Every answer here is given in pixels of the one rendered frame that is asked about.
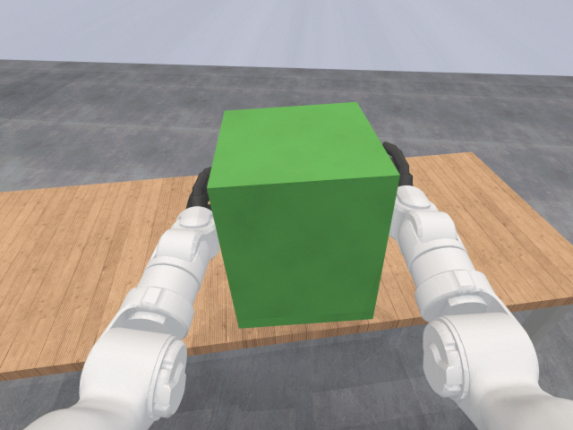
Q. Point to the robot left forearm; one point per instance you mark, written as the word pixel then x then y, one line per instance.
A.
pixel 163 299

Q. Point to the left robot hand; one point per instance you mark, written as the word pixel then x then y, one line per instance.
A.
pixel 199 195

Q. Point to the carton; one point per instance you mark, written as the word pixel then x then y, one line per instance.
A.
pixel 302 199

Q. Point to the left robot upper arm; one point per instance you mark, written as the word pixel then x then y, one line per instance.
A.
pixel 133 378

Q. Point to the robot right forearm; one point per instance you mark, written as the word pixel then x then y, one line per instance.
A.
pixel 445 279

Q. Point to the right robot hand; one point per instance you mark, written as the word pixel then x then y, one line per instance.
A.
pixel 400 163

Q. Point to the right robot upper arm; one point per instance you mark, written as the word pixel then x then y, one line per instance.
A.
pixel 486 364

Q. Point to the table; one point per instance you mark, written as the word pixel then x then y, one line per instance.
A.
pixel 70 255

